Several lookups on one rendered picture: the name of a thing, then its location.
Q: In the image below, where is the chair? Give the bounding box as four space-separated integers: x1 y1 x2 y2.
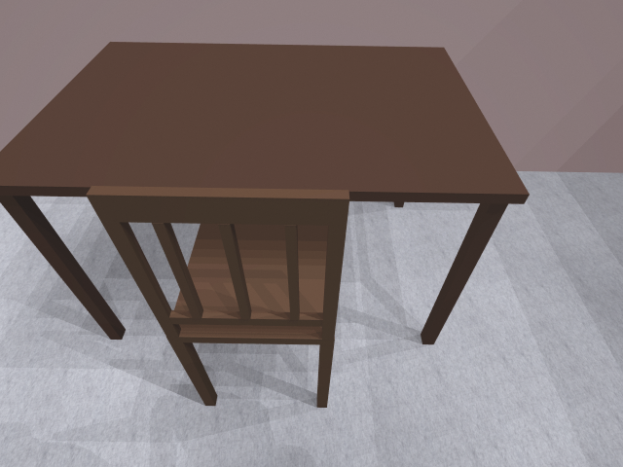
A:
86 186 349 408

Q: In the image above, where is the table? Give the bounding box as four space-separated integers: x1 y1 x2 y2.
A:
0 42 530 344

